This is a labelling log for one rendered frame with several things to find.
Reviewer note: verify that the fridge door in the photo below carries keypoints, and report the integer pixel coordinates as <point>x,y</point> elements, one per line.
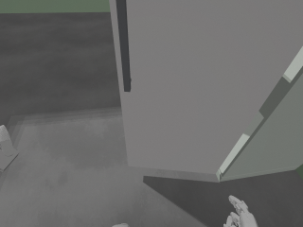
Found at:
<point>200,71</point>

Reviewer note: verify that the handle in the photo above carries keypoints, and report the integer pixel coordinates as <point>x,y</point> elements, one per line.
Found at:
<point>122,21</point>

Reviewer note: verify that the robot right hand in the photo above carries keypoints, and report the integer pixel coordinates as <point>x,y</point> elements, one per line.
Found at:
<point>244,217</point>

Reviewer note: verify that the robot left hand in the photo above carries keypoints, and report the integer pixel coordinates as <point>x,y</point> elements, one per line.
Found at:
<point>7,152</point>

